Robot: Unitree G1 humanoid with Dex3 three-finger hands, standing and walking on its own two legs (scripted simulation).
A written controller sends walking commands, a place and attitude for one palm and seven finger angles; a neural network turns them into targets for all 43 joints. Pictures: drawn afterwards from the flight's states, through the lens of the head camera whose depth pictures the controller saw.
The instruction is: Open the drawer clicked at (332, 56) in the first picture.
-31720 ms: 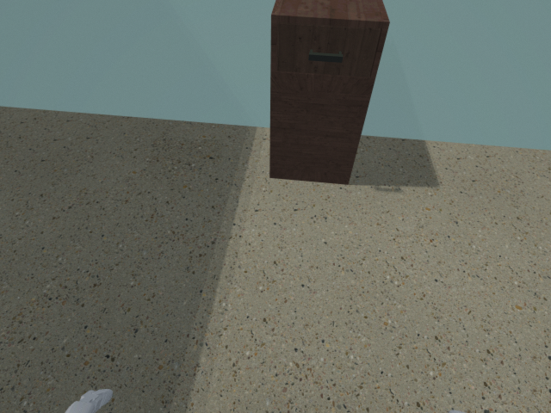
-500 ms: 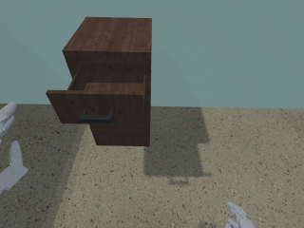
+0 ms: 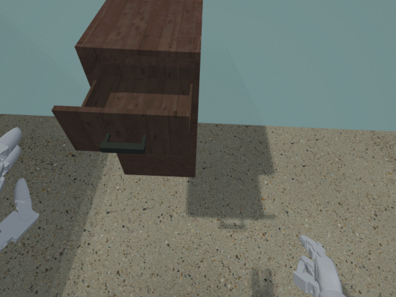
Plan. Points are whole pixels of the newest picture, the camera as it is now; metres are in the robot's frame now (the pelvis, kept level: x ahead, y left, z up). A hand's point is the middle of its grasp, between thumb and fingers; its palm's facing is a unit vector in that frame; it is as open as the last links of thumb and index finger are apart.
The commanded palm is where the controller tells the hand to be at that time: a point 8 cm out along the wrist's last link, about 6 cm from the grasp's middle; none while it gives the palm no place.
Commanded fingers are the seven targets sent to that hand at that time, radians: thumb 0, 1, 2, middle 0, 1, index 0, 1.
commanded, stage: stop stepping back and stand still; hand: left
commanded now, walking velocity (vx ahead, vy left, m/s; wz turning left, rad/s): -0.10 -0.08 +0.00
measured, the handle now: (124, 142) +0.52 +0.24 -0.08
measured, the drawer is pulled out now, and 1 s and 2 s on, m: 0.28 0.28 0.28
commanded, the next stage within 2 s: let the arm hang, fingers relaxed in 0.52 s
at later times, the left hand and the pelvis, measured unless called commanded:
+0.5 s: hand (20, 223) +0.19 +0.26 +0.15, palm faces +0.33 -0.84 -0.43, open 7.5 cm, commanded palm +0.13 +0.30 +0.18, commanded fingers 0.00 0.90 0.90 -0.20 -0.30 -0.20 -0.30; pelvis +0.00 +0.02 +0.00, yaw +0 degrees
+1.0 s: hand out of the picture -0.01 +0.19 -0.18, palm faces -0.01 -0.98 -0.18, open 7.1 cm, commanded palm none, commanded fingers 0.00 0.90 0.90 -0.20 -0.30 -0.20 -0.30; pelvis -0.02 +0.01 +0.00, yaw +0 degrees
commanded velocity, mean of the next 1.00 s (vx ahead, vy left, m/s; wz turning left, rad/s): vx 0.00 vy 0.00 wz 0.00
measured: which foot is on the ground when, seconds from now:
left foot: down 0.00-1.00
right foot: down 0.00-1.00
